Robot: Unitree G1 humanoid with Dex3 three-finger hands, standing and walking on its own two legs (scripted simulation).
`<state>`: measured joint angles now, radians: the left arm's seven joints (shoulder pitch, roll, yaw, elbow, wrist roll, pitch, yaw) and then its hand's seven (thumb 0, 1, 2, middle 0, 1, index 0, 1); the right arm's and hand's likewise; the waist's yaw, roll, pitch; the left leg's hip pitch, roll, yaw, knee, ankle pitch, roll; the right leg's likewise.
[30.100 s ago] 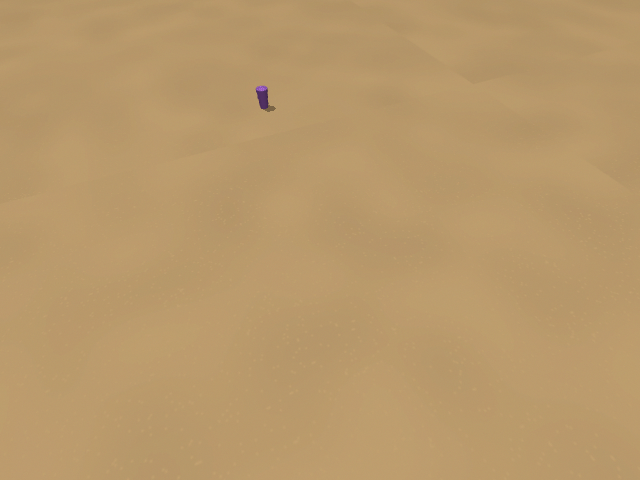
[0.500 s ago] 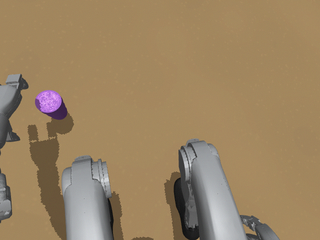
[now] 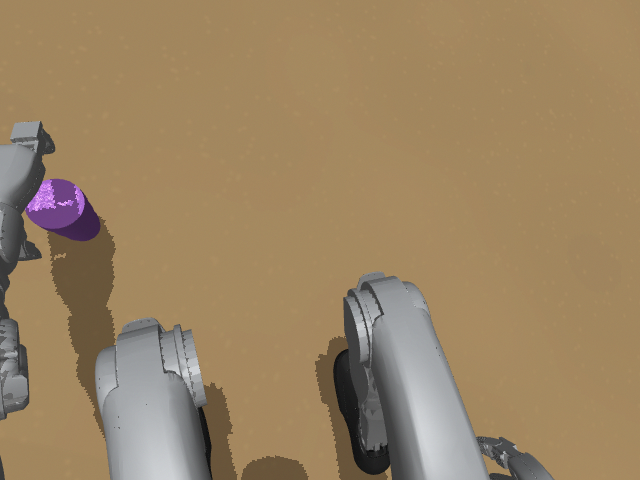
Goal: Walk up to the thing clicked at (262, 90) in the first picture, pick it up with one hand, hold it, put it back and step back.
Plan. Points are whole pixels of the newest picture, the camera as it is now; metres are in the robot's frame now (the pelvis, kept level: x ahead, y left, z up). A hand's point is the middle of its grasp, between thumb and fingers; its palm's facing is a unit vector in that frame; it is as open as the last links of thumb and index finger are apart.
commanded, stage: approach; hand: left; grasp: from above
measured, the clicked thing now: (70, 216) +0.49 +0.28 -0.28
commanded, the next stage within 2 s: rest palm in 0.68 s
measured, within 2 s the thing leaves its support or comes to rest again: neither
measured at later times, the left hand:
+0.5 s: hand (27, 210) +0.47 +0.29 -0.16, palm faces -0.52 -0.10 -0.85, open 13.9 cm
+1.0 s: hand (25, 169) +0.51 +0.29 -0.14, palm faces -0.44 -0.06 -0.90, open 13.7 cm
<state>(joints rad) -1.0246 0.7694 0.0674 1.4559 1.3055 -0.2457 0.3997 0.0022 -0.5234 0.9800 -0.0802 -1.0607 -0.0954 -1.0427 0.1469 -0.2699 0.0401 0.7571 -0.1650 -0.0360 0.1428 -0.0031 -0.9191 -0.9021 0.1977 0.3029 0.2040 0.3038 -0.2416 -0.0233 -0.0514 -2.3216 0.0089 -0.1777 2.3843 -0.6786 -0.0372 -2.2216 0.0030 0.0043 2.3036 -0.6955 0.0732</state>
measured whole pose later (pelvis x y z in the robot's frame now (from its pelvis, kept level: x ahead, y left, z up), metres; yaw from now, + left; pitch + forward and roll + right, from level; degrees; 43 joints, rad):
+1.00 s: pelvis +0.00 +0.01 +0.00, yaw -1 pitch +35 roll -10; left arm -1.15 0.81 0.05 1.54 1.26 -0.12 0.31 0.00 -0.46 0.97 -0.10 -1.06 -0.12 -1.03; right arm 0.13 -0.28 0.11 0.67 -0.14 0.00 0.14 -0.01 -0.91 -0.90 0.20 0.30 0.20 0.30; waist -0.32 0.01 -0.04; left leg -2.33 0.01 -0.18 2.38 -0.68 -0.02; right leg -2.21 0.01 0.00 2.29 -0.69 0.07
